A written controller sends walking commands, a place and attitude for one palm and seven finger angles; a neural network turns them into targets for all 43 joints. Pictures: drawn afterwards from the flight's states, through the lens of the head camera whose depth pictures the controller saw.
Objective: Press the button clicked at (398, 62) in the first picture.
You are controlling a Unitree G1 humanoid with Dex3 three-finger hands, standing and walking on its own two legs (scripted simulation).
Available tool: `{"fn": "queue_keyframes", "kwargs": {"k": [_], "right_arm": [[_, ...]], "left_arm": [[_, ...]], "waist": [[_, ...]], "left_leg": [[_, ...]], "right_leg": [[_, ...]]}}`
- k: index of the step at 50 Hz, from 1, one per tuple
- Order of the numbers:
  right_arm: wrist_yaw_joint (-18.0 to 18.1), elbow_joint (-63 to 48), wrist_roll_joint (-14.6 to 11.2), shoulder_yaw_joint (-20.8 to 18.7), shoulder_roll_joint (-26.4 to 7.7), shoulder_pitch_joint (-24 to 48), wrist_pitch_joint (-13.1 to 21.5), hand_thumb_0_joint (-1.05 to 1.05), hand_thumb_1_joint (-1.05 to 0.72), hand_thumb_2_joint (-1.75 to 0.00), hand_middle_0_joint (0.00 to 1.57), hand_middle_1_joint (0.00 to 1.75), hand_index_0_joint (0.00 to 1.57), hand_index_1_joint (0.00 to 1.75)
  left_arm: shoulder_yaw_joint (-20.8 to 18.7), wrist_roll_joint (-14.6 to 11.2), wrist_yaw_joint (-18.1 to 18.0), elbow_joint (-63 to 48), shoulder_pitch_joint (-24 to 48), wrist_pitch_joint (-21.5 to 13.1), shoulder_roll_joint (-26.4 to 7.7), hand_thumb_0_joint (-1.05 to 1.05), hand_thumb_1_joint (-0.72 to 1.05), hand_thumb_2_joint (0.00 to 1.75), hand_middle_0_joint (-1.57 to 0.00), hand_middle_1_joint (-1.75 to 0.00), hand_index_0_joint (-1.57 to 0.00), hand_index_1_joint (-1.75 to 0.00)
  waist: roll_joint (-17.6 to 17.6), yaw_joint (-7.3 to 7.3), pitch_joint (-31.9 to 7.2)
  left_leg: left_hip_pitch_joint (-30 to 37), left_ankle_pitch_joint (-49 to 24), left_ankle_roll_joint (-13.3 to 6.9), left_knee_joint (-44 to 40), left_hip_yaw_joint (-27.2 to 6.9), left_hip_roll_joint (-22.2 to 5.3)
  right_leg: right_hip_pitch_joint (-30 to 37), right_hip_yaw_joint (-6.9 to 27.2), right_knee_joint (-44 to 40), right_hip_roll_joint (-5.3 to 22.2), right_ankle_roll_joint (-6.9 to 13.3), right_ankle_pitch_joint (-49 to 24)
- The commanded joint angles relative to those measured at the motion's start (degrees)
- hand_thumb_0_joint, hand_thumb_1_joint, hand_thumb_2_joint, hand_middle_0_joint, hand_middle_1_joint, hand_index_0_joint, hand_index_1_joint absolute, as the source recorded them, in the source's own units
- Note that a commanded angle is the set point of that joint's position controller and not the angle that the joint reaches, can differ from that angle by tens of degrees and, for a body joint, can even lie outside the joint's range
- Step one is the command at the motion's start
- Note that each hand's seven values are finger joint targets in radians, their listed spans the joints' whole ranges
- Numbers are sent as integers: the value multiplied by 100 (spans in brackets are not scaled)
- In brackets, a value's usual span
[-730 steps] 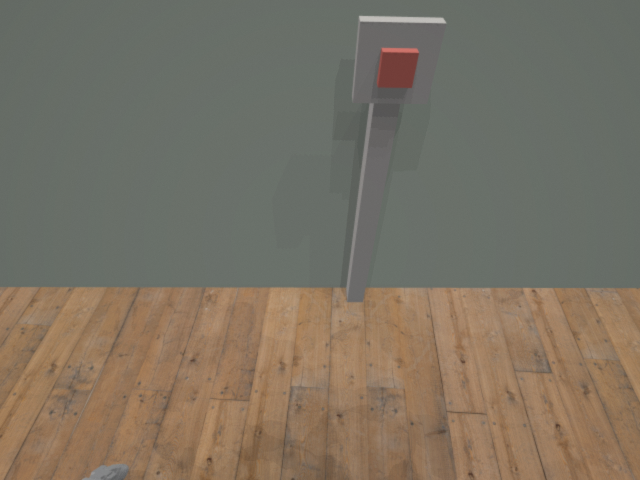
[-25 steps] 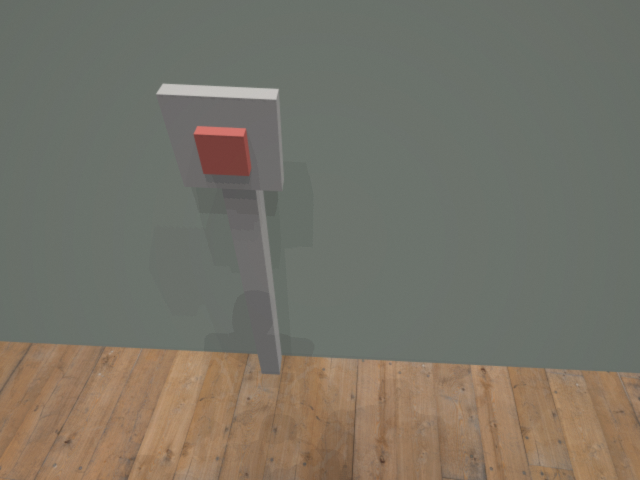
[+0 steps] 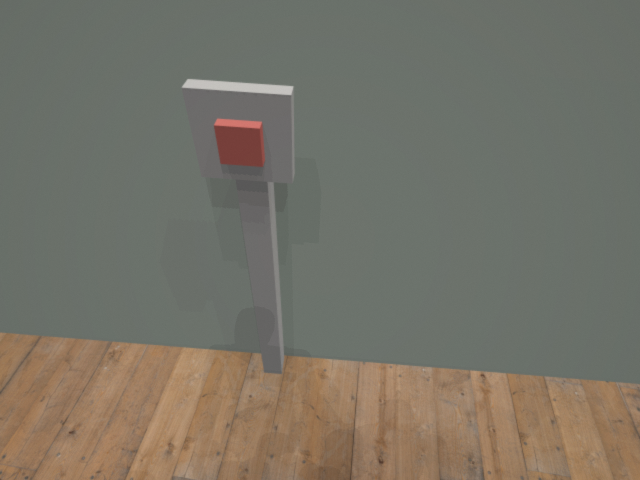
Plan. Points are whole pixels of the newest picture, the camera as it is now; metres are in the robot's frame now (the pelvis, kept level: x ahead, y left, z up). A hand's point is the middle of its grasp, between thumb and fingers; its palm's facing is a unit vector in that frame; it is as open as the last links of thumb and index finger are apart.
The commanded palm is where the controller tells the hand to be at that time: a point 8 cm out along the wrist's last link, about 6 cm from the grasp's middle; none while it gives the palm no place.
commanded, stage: shuffle to correct the standing spot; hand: left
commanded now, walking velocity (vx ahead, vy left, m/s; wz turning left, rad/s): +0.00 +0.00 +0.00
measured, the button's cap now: (241, 142) +0.57 +0.17 +0.14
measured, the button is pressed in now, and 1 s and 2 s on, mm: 0 0 0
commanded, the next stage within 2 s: come to a stop and stand still in 0.40 s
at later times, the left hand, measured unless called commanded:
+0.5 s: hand out of the picture +0.01 +0.14 -0.19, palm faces +0.06 -0.99 -0.13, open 7.4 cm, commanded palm none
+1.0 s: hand out of the picture +0.10 +0.18 -0.18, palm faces +0.03 -0.96 -0.27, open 7.4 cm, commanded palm none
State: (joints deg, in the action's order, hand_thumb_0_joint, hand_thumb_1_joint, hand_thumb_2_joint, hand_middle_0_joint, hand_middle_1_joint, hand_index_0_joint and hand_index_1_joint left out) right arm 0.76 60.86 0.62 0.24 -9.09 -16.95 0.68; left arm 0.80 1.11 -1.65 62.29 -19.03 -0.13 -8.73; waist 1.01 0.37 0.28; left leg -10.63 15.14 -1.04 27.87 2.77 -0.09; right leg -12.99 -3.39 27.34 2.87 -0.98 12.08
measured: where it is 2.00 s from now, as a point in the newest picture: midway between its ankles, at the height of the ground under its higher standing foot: outside the picture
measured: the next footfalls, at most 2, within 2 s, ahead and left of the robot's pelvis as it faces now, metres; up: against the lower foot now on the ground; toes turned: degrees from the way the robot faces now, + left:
none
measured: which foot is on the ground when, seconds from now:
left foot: down 0.00-1.00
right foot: down 0.00-1.00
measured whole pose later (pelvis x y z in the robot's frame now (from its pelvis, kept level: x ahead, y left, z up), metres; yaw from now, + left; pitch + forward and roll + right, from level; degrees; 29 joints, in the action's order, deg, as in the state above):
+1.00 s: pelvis +0.07 -0.01 -0.01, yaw +0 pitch -1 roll -1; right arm 1.4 57.3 -0.3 -2.7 -10.0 -14.2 -0.5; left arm -1.9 1.8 -3.2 56.8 -14.8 -1.4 -9.9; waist -2.2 -0.3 4.8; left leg -13.4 25.0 -0.9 41.0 2.7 -2.6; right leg -15.2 -5.8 33.1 0.7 1.3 17.3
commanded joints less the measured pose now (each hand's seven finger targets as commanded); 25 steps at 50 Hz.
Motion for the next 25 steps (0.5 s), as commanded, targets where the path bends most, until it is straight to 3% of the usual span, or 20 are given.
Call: {"fn": "queue_keyframes", "kwargs": {"k": [1,2,5,8,12,14,18,21,24,25], "right_arm": [[57,-163,2,-85,-571,-272,73,0,-90,-90,20,30,20,30],[58,-134,2,-76,-545,-295,81,0,-90,-90,20,30,20,30],[45,-46,45,-99,-531,-405,21,0,-90,-90,20,30,20,30],[26,-58,83,-134,-554,-423,-18,0,-90,-90,20,30,20,30],[22,-73,81,-132,-412,-508,28,0,-90,-90,20,30,20,30],[31,-28,73,-110,-340,-614,97,0,-90,-90,20,30,20,30],[30,4,62,-140,-323,-741,128,0,-90,-90,20,30,20,30],[52,50,46,-145,-341,-864,193,0,-90,-90,20,30,20,30],[95,126,29,-168,-397,-953,276,0,-90,-90,20,30,20,30],[112,149,22,-172,-413,-996,287,0,-90,-90,20,30,20,30]], "left_arm": [[-92,-19,-39,-207,-245,-109,-544,0,90,90,-20,-30,-20,-30],[-95,-21,-38,-200,-260,-114,-536,0,90,90,-20,-30,-20,-30],[-126,13,-18,-155,-403,-87,-503,0,90,90,-20,-30,-20,-30],[-189,41,12,-201,-475,-56,-502,0,90,90,-20,-30,-20,-30],[-252,24,41,-191,-638,-111,-467,0,90,90,-20,-30,-20,-30],[-269,10,51,-174,-668,-153,-446,0,90,90,-20,-30,-20,-30],[-295,23,60,-199,-666,-170,-428,0,90,90,-20,-30,-20,-30],[-294,27,66,-157,-777,-222,-305,0,90,90,-20,-30,-20,-30],[-298,27,57,-86,-875,-276,-236,0,90,90,-20,-30,-20,-30],[-299,33,51,-71,-885,-287,-228,0,90,90,-20,-30,-20,-30]], "waist": [[-76,-30,561],[-122,-34,541],[-32,-21,485],[-162,5,753],[11,8,872],[-35,-8,755],[-139,-23,962],[-343,-40,862],[-541,-16,473],[-463,-29,390]], "left_leg": [[-704,422,-69,-882,-586,-491],[-683,347,-66,-887,-580,-486],[-749,1341,-102,-843,-585,-485],[-1103,1987,-170,-858,-642,-484],[-1186,1569,-198,-477,-499,-375],[-1073,1228,-216,-392,-480,-381],[-1122,1455,-259,-420,-591,-466],[-907,739,-347,-393,-677,-612],[-488,-677,-427,-200,-670,-799],[-420,-1182,-445,-88,-658,-827]], "right_leg": [[-27,552,-643,328,240,374],[-13,562,-647,333,247,326],[-84,531,-597,265,283,1382],[-285,542,-526,204,330,2020],[-314,799,-541,289,491,2004],[-246,783,-434,308,548,1716],[-432,667,-297,246,563,1827],[-369,446,51,146,554,988],[-118,126,563,62,503,-127],[-37,70,672,30,501,-387]]}}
